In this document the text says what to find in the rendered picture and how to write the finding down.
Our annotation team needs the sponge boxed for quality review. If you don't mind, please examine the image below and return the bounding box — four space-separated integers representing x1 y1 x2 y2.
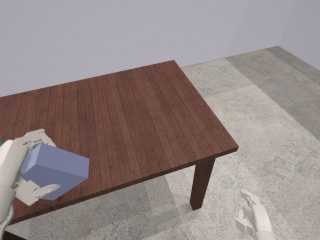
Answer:
20 142 90 201

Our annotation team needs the robot right hand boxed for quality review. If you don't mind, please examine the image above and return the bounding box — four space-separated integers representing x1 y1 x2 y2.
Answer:
235 189 274 238

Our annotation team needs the robot left forearm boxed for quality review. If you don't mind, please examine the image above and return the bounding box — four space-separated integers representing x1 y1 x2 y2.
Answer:
0 185 16 240

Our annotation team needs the robot right forearm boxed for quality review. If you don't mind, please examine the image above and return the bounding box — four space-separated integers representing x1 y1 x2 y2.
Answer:
254 230 280 240

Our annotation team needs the robot left hand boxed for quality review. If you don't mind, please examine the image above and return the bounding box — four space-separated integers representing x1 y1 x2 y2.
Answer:
0 128 61 206

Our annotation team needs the table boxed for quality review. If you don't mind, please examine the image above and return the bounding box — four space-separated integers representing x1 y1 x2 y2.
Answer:
0 60 239 240

